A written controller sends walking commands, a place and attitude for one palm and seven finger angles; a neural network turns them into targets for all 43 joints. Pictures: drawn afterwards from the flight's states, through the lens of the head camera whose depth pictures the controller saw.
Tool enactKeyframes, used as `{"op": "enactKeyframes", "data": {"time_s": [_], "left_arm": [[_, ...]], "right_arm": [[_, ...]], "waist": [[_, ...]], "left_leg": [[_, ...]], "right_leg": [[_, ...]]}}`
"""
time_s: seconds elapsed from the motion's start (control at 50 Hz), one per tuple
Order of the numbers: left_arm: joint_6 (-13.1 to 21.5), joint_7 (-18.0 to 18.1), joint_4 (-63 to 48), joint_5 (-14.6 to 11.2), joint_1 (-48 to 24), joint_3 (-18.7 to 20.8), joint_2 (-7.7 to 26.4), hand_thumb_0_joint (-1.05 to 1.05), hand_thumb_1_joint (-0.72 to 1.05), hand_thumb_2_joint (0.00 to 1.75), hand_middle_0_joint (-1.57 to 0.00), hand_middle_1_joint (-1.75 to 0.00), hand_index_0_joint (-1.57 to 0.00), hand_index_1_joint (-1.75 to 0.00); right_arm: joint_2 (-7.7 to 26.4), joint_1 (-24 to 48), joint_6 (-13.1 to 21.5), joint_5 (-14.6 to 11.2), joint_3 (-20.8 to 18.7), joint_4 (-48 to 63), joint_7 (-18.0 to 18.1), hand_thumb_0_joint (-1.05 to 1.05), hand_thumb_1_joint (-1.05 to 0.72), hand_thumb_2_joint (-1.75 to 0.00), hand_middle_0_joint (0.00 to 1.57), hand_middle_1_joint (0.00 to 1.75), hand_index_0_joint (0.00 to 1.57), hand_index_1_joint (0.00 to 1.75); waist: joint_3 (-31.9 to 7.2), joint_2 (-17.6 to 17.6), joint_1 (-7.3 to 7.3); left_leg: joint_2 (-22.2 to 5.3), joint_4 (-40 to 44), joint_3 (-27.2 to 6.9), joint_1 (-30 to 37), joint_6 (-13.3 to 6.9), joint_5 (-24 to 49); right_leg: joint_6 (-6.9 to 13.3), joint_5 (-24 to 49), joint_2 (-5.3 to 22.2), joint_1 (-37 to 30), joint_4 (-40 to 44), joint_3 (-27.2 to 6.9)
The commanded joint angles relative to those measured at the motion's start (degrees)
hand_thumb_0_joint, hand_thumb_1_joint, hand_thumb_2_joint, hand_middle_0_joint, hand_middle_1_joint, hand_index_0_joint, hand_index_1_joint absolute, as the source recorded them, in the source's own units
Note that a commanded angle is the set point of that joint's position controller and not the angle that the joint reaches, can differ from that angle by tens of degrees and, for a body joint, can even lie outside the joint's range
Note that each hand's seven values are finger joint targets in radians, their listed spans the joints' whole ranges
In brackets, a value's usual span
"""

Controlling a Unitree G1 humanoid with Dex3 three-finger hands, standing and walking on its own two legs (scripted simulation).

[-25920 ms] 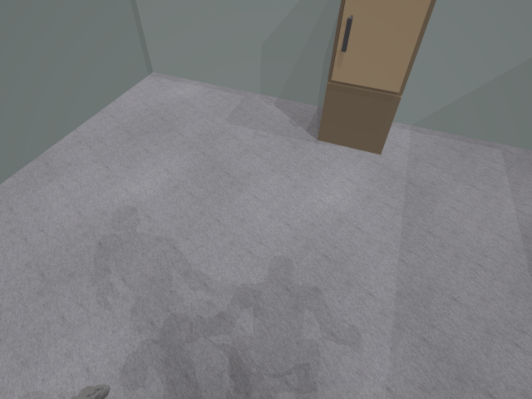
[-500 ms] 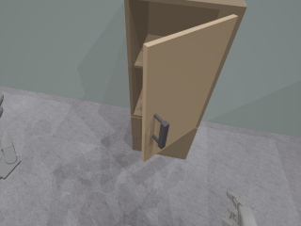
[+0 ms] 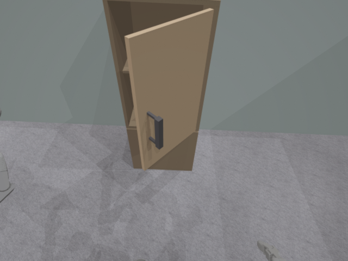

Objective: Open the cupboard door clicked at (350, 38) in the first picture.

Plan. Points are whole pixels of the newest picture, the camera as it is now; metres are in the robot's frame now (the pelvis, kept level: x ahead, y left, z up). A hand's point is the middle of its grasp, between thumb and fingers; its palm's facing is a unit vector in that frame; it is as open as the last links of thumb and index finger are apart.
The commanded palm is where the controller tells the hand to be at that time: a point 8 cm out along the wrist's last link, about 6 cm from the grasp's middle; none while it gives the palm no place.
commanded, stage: stop stepping back and stand still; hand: left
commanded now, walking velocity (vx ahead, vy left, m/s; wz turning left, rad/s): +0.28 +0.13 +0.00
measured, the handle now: (154, 130) +0.57 +0.11 -0.08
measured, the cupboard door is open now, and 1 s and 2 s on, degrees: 48 48 48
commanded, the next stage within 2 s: let the arm hang, fingers relaxed in 0.60 s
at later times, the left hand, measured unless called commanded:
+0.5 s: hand (29, 200) +0.16 +0.23 +0.19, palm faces +0.50 -0.70 -0.51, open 7.4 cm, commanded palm +0.11 +0.25 +0.19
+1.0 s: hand out of the picture +0.03 +0.16 -0.14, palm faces -0.01 -0.98 -0.20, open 7.4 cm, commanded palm none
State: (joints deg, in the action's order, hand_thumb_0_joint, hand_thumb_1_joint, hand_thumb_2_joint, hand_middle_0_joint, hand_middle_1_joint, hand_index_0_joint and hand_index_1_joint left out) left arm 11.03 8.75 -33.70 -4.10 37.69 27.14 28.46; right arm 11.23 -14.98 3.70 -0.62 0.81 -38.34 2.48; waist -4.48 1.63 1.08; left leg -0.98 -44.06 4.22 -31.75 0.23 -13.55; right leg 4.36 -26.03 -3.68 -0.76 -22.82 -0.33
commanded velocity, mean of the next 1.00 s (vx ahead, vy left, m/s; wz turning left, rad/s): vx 0.01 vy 0.01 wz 0.00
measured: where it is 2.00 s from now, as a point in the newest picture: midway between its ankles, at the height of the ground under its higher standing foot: outside the picture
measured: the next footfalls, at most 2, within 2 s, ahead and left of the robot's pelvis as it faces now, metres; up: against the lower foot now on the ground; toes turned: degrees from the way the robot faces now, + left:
left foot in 0.08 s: +0.08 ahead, +0.11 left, +0.00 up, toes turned +3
right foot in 0.28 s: +0.03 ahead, -0.11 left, +0.00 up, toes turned -2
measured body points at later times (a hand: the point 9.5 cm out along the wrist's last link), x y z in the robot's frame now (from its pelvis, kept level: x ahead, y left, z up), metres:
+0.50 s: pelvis -0.03 -0.05 +0.02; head -0.04 -0.08 +0.47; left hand +0.13 +0.26 +0.22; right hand +0.10 -0.29 -0.10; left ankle -0.04 +0.10 -0.66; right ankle -0.01 -0.10 -0.73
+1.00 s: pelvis -0.05 -0.03 +0.01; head -0.03 -0.02 +0.46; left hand +0.03 +0.21 -0.13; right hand +0.07 -0.29 -0.11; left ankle -0.06 +0.09 -0.73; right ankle -0.02 -0.10 -0.73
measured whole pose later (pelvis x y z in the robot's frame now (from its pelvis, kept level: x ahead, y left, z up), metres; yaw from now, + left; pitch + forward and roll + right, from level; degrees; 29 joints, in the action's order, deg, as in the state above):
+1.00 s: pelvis -0.05 -0.03 +0.01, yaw +2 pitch -1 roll +1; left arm -2.8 -0.6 46.1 1.3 13.4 -1.1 13.2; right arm 15.3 -9.1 -0.1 1.3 0.7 -49.7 0.0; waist 3.1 2.2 -0.4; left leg 0.9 -28.5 0.7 -11.4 -0.3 -16.0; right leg 3.6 -13.2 -0.9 15.6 -29.7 4.8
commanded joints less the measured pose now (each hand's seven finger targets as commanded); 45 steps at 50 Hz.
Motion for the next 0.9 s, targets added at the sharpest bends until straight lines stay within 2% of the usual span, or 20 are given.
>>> {"op": "enactKeyframes", "data": {"time_s": [0.0, 0.04, 0.08, 0.1, 0.12, 0.16, 0.24, 0.26, 0.28, 0.3, 0.32, 0.36, 0.44, 0.54, 0.58, 0.66, 0.68, 0.72, 0.82, 0.88], "left_arm": [[2.3, 1.8, 3.8, 0.9, -12.5, 4.1, 6.5, 0.0, 0.9, 0.9, -0.2, -0.3, -0.2, -0.3], [2.2, 1.4, 5.1, 1.3, -18.1, 0.9, 5.3, 0.0, 0.9, 0.9, -0.2, -0.3, -0.2, -0.3], [2.8, 1.3, 3.9, 1.5, -22.6, -0.4, 4.8, 0.0, 0.9, 0.9, -0.2, -0.3, -0.2, -0.3], [2.7, 1.7, 2.9, 2.2, -22.6, -0.5, 5.0, 0.0, 0.9, 0.9, -0.2, -0.3, -0.2, -0.3], [2.6, 1.5, -0.1, 2.7, -20.3, 0.2, 6.8, 0.0, 0.9, 0.9, -0.2, -0.3, -0.2, -0.3], [2.2, 1.6, -4.8, 2.3, -15.3, 5.2, 10.3, 0.0, 0.9, 0.9, -0.2, -0.3, -0.2, -0.3], [3.3, 2.5, -8.6, 2.5, -3.6, 8.7, 9.5, 0.0, 0.9, 0.9, -0.2, -0.3, -0.2, -0.3], [3.7, 2.6, -7.9, 2.7, -3.1, 10.1, 10.7, 0.0, 0.9, 0.9, -0.2, -0.3, -0.2, -0.3], [3.9, 2.5, -7.6, 2.6, -4.4, 9.6, 10.0, 0.0, 0.9, 0.9, -0.2, -0.3, -0.2, -0.3], [3.8, 2.6, -7.0, 2.6, -7.2, 9.6, 10.4, 0.0, 0.9, 0.9, -0.2, -0.3, -0.2, -0.3], [4.2, 2.5, -4.3, 2.7, -9.0, 8.2, 8.6, 0.0, 0.9, 0.9, -0.2, -0.3, -0.2, -0.3], [5.2, 1.8, 0.7, 2.7, -9.5, 7.1, 6.8, 0.0, 0.9, 0.9, -0.2, -0.3, -0.2, -0.3], [5.4, 1.8, 9.8, 2.9, -13.4, 2.0, 2.8, 0.0, 0.9, 0.9, -0.2, -0.3, -0.2, -0.3], [4.5, 2.4, 4.0, 3.6, -15.2, -0.9, 2.0, 0.0, 0.9, 0.9, -0.2, -0.3, -0.2, -0.3], [4.6, 2.7, -2.9, 3.4, -14.9, 0.4, 3.7, 0.0, 0.9, 0.9, -0.2, -0.3, -0.2, -0.3], [5.3, 3.3, -12.2, 3.1, -11.9, 4.8, 8.2, 0.0, 0.9, 0.9, -0.2, -0.3, -0.2, -0.3], [-3.8, -6.3, 40.6, 6.9, -11.8, -23.1, -5.7, 0.0, 0.9, 0.9, -0.2, -0.3, -0.2, -0.3], [-9.0, -9.0, 42.5, 5.8, -9.9, -19.6, -4.3, 0.0, 0.9, 0.9, -0.2, -0.3, -0.2, -0.3], [-8.4, -9.3, 56.2, 5.9, -22.5, -22.3, -2.5, 0.0, 0.9, 0.9, -0.2, -0.3, -0.2, -0.3], [-9.4, -8.6, 66.5, 5.5, -26.8, -23.6, -2.6, 0.0, 0.9, 0.9, -0.2, -0.3, -0.2, -0.3]], "right_arm": [[7.1, 8.0, 3.9, -0.6, -2.3, 8.6, 1.9, 0.0, -0.9, -0.9, 0.2, 0.3, 0.2, 0.3], [9.0, 6.0, 4.5, -0.3, -3.0, 7.4, 2.6, 0.0, -0.9, -0.9, 0.2, 0.3, 0.2, 0.3], [10.2, 4.4, 5.1, -0.2, -3.3, 7.6, 2.1, 0.0, -0.9, -0.9, 0.2, 0.3, 0.2, 0.3], [9.5, 4.7, 5.7, 0.4, -3.5, 7.8, 1.6, 0.0, -0.9, -0.9, 0.2, 0.3, 0.2, 0.3], [8.4, 6.5, 6.4, 1.3, -3.2, 7.8, 1.5, 0.0, -0.9, -0.9, 0.2, 0.3, 0.2, 0.3], [8.4, 8.3, 7.1, 0.8, -3.7, 7.5, 1.5, 0.0, -0.9, -0.9, 0.2, 0.3, 0.2, 0.3], [7.1, 9.7, 6.8, 0.2, -2.9, 11.8, 1.7, 0.0, -0.9, -0.9, 0.2, 0.3, 0.2, 0.3], [6.6, 8.7, 6.1, 0.1, -3.5, 12.3, 1.8, 0.0, -0.9, -0.9, 0.2, 0.3, 0.2, 0.3], [5.6, 8.6, 5.6, 0.4, -3.7, 12.5, 1.5, 0.0, -0.9, -0.9, 0.2, 0.3, 0.2, 0.3], [6.2, 9.2, 5.5, 0.6, -3.8, 11.8, 1.5, 0.0, -0.9, -0.9, 0.2, 0.3, 0.2, 0.3], [6.9, 7.2, 5.6, 1.3, -4.0, 9.7, 1.6, 0.0, -0.9, -0.9, 0.2, 0.3, 0.2, 0.3], [6.8, 5.7, 5.7, 1.1, -3.8, 8.3, 1.5, 0.0, -0.9, -0.9, 0.2, 0.3, 0.2, 0.3], [6.4, 5.7, 5.4, 0.3, -3.3, 7.4, 2.6, 0.0, -0.9, -0.9, 0.2, 0.3, 0.2, 0.3], [7.1, 7.6, 6.9, 0.7, -3.4, 8.6, 2.7, 0.0, -0.9, -0.9, 0.2, 0.3, 0.2, 0.3], [7.1, 7.1, 6.8, 0.7, -3.3, 9.6, 2.3, 0.0, -0.9, -0.9, 0.2, 0.3, 0.2, 0.3], [8.4, 7.1, 6.0, 0.4, -3.9, 11.6, 1.8, 0.0, -0.9, -0.9, 0.2, 0.3, 0.2, 0.3], [19.1, 11.0, 6.8, 0.9, -6.6, -1.1, -3.0, 0.0, -0.9, -0.9, 0.2, 0.3, 0.2, 0.3], [15.2, 4.3, 1.4, 0.5, -5.4, 0.0, -2.4, 0.0, -0.9, -0.9, 0.2, 0.3, 0.2, 0.3], [14.7, 5.7, -0.5, 1.6, -4.2, -1.0, -2.4, 0.0, -0.9, -0.9, 0.2, 0.3, 0.2, 0.3], [13.6, 6.4, -2.3, 1.8, -3.5, -4.3, -2.2, 0.0, -0.9, -0.9, 0.2, 0.3, 0.2, 0.3]], "waist": [[4.7, 3.8, -2.33], [1.7, -2.9, -4.6], [0.4, -13.8, -4.04], [3.1, -10.3, -3.05], [5.3, -7.3, -2.34], [5.6, -3.2, -0.52], [4.3, -16.1, 0.09], [4.7, -9.4, -0.06], [6.0, 2.5, -0.35], [6.9, 9.9, -0.37], [9.2, 7.3, -2.1], [7.3, 2.0, -3.46], [3.4, 3.8, -2.42], [0.5, 9.2, -0.03], [-2.3, 4.6, -0.31], [-5.6, -8.4, 0.14], [3.5, -5.7, -2.58], [-2.2, -9.5, -1.03], [-2.5, 10.5, -1.5], [-0.6, 8.0, -1.95]], "left_leg": [[1.9, 7.6, 2.8, 10.3, -2.4, -1.2], [1.7, 14.6, -1.1, 27.1, -6.1, 9.5], [-15.8, 19.3, -27.2, 33.5, -17.0, 20.9], [-20.0, 24.9, -35.7, 27.1, -19.3, 12.5], [-19.5, 27.9, -34.2, 19.3, -17.6, 4.4], [-14.6, 30.4, -20.5, 5.3, -11.5, -8.7], [-5.8, 25.7, -4.5, -13.5, -3.7, -26.6], [-2.6, 16.0, -0.5, -12.5, -1.8, -23.9], [1.3, -0.6, 1.2, -6.3, 0.1, -19.6], [2.3, -16.5, -3.0, -2.4, 0.8, -16.7], [1.4, -22.1, -6.6, -0.3, 1.0, -11.4], [-0.6, -20.7, -6.9, 0.5, 1.2, -5.2], [-0.2, -6.8, -2.9, 5.4, 0.1, -4.6], [1.5, 12.0, -0.3, 12.4, -2.2, -6.6], [1.3, 21.0, -1.2, 17.9, -2.5, -1.0], [-8.5, 21.4, -10.2, 27.2, -3.9, 20.4], [-6.4, 12.4, -8.2, 15.7, -3.7, 29.9], [-5.3, 12.8, -6.1, 19.8, -2.5, 30.9], [-3.8, 14.3, -8.6, 16.7, -3.0, 13.3], [-2.7, 16.9, -8.2, 19.2, -2.2, 9.0]], "right_leg": [[-0.4, 51.6, 15.1, 8.8, -3.4, -5.1], [-6.2, 48.1, 10.4, 18.5, -18.2, -0.9], [-9.7, 6.6, 3.3, 33.4, -39.3, -0.4], [-7.6, -6.6, 2.3, 34.8, -45.7, -4.4], [-4.8, -6.6, 5.2, 31.8, -44.3, -5.8], [-4.3, -3.4, 6.2, 17.0, -31.6, -3.1], [-3.9, 3.6, 3.6, -4.6, -15.3, 4.5], [-2.4, -0.4, 6.8, -0.5, -8.8, -1.2], [0.6, -12.4, 14.5, 12.7, 5.8, -16.3], [4.6, -22.5, 23.8, 24.3, 17.3, -34.4], [2.6, -22.4, 23.6, 29.2, 19.7, -35.1], [0.3, -9.1, 19.7, 24.7, 14.7, -25.1], [-2.2, 12.2, 14.7, 14.4, 9.2, -10.6], [-4.1, 21.6, 13.8, 4.9, 8.4, -9.6], [-4.9, 24.7, 12.9, 3.0, 5.8, -8.4], [-6.2, 25.8, 7.0, 8.6, -2.4, -4.0], [-4.1, 40.5, 10.2, 13.0, -9.0, -0.5], [-1.3, 41.8, 10.2, 11.0, -8.1, -4.0], [-0.2, 36.2, 12.1, 9.2, -4.6, -5.6], [0.3, 31.1, 12.9, 10.7, -2.3, -5.8]]}}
